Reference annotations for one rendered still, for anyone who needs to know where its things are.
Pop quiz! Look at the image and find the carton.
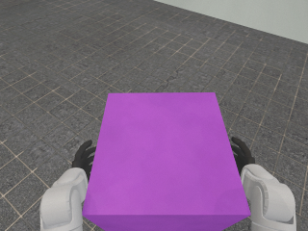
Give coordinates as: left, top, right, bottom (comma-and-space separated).
82, 92, 251, 231

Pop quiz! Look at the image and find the right robot hand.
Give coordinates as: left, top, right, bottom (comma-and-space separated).
231, 137, 255, 176

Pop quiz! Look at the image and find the right robot forearm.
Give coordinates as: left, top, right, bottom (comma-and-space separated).
240, 164, 296, 231

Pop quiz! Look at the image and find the left robot hand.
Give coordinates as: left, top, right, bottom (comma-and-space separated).
71, 140, 97, 183

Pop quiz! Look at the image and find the left robot forearm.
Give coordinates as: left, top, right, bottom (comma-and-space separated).
39, 167, 89, 231

